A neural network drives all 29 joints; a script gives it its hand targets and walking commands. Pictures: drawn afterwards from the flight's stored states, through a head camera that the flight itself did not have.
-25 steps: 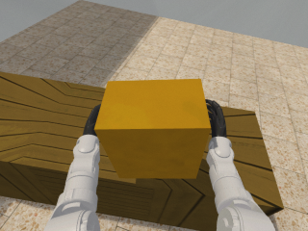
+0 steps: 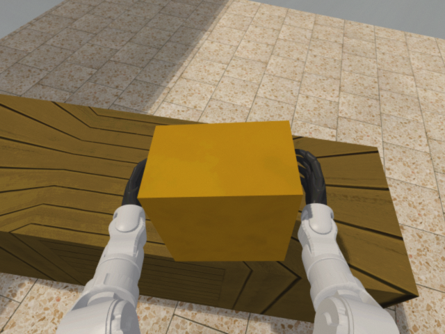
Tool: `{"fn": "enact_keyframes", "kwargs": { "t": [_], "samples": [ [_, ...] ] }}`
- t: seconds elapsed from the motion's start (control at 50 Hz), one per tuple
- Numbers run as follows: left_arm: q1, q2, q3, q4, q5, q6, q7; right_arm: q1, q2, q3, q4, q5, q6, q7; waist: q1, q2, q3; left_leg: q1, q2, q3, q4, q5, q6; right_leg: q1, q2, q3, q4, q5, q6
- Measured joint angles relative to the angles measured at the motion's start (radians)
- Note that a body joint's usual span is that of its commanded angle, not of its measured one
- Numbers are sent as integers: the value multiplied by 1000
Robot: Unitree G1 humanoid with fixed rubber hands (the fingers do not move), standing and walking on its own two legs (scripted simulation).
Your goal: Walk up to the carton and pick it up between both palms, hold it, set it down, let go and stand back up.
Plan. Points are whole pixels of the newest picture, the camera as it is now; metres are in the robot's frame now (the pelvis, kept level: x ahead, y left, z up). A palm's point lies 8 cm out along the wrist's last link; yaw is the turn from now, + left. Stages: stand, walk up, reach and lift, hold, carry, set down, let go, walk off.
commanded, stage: set down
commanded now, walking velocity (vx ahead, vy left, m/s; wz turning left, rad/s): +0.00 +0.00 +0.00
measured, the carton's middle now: (225, 199) +0.39 +0.00 -0.03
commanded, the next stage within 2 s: none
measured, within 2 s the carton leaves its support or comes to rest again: neither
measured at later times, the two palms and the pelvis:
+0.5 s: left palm (138, 203) +0.37 +0.17 -0.02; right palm (308, 197) +0.37 -0.16 +0.01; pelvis +0.00 +0.00 +0.00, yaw +0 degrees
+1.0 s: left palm (138, 211) +0.36 +0.17 -0.04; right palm (305, 207) +0.36 -0.16 -0.01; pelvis -0.01 +0.00 -0.01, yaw +1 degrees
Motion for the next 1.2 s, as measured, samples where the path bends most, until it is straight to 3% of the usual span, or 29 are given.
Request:
{"fn": "enact_keyframes", "kwargs": {
  "t": [0.56,1.2],
  "samples": [
    [-90,57,-29,265,-87,-190,38,-54,-22,-13,103,-7,-40,-12,-19,12,-73,-201,1,-12,81,-16,3,-188,-1,-12,63,-10,2],
    [-170,86,-11,440,-106,-345,46,-91,-18,-108,164,-78,-96,-6,-33,24,-115,-371,1,-24,186,-34,6,-361,-5,-22,183,-40,0]
  ]
}}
